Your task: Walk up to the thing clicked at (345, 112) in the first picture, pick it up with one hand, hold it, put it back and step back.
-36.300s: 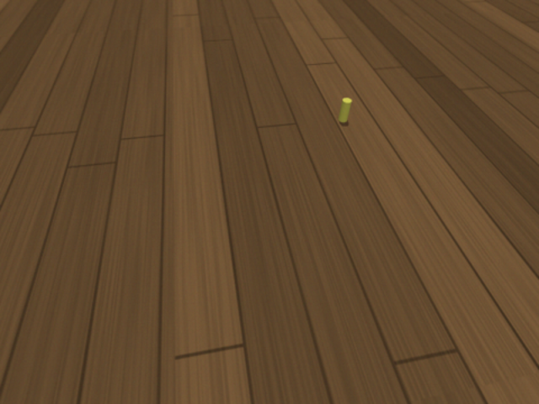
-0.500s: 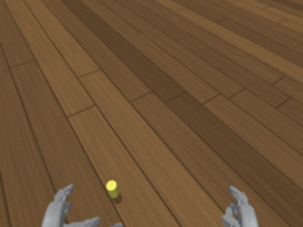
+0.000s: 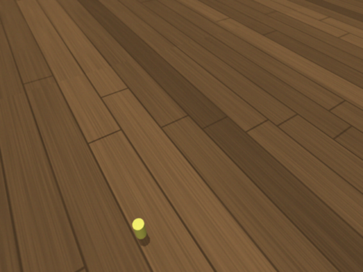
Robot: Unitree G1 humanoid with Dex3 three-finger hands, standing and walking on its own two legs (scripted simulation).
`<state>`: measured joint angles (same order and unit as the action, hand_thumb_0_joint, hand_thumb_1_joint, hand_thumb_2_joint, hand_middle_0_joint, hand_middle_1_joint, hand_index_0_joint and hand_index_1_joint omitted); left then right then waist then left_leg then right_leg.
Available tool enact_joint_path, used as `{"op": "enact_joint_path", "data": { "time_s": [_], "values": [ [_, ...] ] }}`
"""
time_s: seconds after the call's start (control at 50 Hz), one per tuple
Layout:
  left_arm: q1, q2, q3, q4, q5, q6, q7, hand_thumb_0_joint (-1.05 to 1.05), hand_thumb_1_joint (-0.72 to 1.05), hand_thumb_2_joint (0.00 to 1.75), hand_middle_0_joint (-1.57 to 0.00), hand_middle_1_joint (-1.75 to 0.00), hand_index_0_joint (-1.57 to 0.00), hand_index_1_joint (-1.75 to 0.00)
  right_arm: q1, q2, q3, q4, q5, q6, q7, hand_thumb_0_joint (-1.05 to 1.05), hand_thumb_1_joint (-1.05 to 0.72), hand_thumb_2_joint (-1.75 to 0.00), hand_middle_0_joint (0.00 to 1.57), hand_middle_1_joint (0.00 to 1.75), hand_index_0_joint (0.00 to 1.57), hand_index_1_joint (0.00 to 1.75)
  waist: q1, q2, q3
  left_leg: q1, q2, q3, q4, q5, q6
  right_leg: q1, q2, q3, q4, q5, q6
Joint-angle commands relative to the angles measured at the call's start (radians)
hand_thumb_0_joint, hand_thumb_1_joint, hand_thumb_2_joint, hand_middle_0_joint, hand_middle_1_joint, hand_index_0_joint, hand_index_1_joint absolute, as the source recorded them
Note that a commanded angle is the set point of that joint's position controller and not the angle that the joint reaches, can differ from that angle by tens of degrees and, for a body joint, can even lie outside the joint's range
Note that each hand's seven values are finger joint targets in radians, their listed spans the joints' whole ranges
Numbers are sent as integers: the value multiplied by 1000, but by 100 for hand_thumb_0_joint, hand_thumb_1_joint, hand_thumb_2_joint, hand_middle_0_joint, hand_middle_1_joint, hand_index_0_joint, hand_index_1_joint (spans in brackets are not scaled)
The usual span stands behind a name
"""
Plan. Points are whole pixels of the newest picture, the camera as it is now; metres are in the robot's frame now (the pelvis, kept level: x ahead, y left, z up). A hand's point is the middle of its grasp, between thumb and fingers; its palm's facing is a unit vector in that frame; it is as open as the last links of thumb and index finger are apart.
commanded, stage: stand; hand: left
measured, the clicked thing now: (139, 229) +0.42 +0.20 -0.69
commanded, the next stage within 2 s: step back in 1.70 s
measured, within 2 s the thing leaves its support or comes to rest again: neither
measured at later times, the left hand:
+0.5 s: hand out of the picture +0.04 +0.25 -0.14, palm faces -0.01 -0.94 -0.34, open 7.4 cm
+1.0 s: hand out of the picture +0.06 +0.24 -0.14, palm faces -0.03 -0.94 -0.34, open 7.4 cm
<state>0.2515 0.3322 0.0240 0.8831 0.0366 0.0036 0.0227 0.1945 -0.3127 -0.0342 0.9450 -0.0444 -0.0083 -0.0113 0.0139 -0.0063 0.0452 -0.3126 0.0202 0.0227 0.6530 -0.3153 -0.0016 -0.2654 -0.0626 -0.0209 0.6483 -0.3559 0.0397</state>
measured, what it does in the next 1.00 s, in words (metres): stands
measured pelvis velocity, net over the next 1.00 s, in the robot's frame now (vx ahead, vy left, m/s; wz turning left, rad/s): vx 0.00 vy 0.00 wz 0.00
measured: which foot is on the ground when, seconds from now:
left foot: down 0.00-1.00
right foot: down 0.00-1.00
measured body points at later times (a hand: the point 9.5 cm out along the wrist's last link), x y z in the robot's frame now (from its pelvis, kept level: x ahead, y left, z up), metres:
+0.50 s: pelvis -0.01 +0.00 +0.02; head -0.02 +0.00 +0.47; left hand +0.04 +0.29 -0.11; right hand +0.05 -0.29 -0.12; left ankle +0.02 +0.12 -0.72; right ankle -0.01 -0.15 -0.72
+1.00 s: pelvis +0.00 +0.00 +0.02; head +0.00 +0.00 +0.47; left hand +0.06 +0.29 -0.11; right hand +0.06 -0.30 -0.12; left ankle +0.02 +0.12 -0.72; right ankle -0.01 -0.15 -0.72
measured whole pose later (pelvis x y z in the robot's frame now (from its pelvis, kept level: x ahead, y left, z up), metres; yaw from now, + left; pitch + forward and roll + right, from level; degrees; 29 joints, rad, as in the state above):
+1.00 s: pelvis +0.00 +0.00 +0.02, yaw +0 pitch -3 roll +0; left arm 0.13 0.33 0.00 1.16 0.02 -0.01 0.01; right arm 0.12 -0.33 -0.01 1.16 -0.02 0.00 0.00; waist 0.00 0.00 0.06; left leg -0.14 0.02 0.03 0.35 -0.16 -0.01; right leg -0.10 -0.06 -0.03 0.35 -0.20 0.04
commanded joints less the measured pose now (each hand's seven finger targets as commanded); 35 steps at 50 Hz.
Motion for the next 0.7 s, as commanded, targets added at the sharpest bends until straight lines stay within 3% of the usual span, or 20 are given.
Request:
{"op": "enact_joint_path", "data": {
  "time_s": [0.0, 0.24, 0.32, 0.46, 0.52, 0.56, 0.6, 0.68],
  "values": [
    [-56, 174, 36, -24, -9, -36, 16, 0, 90, 90, -20, -30, -20, -30, -46, -174, -40, -28, 6, -27, -11, 0, -90, -90, 20, 30, 20, 30, -2, 13, -74, 95, 76, -108, -201, 193, 39, 36, -46, 64, -172, 203, -74],
    [-101, 184, 18, 134, -13, -35, 9, 0, 90, 90, -20, -30, -20, -30, -78, -189, -25, 94, 17, -19, -8, 0, -90, -90, 20, 30, 20, 30, -3, 20, -22, 134, 86, -110, -333, 152, 21, 121, -64, 67, -304, 179, -54],
    [-111, 184, 16, 166, -10, -35, 8, 0, 90, 90, -20, -30, -20, -30, -87, -185, -24, 112, 19, -14, -4, 0, -90, -90, 20, 30, 20, 30, -6, -9, 6, 146, 84, -108, -350, 115, 16, 92, -62, 64, -343, 109, -49],
    [-143, 195, 18, 188, -13, -38, 7, 0, 90, 90, -20, -30, -20, -30, -98, -189, -22, 137, 21, -13, -2, 0, -90, -90, 20, 30, 20, 30, -8, 5, -16, 161, 88, -101, -361, 151, 13, 121, -72, 73, -360, 146, -48],
    [-137, 200, 16, 201, -12, -34, 3, 0, 90, 90, -20, -30, -20, -30, -99, -199, -22, 146, 23, -10, 0, 0, -90, -90, 20, 30, 20, 30, -10, 11, 12, 143, 84, -102, -379, 85, 8, 92, -61, 69, -375, 74, -46],
    [-138, 195, 16, 204, -14, -32, 1, 0, 90, 90, -20, -30, -20, -30, -98, -204, -21, 152, 21, -10, 0, 0, -90, -90, 20, 30, 20, 30, -7, 37, 8, 121, 89, -107, -386, 49, 12, 109, -60, 68, -368, 84, -45],
    [-137, 200, 16, 209, -13, -34, 2, 0, 90, 90, -20, -30, -20, -30, -104, -201, -21, 152, 24, -10, 1, 0, -90, -90, 20, 30, 20, 30, -8, 6, -10, 147, 89, -103, -377, 104, 12, 114, -66, 72, -371, 106, -46],
    [-148, 200, 15, 211, -14, -33, -1, 0, 90, 90, -20, -30, -20, -30, -99, -207, -15, 159, 23, -12, 0, 0, -90, -90, 20, 30, 20, 30, -11, 35, -16, 141, 92, -104, -388, 81, 11, 116, -63, 68, -365, 126, -46]
  ]
}}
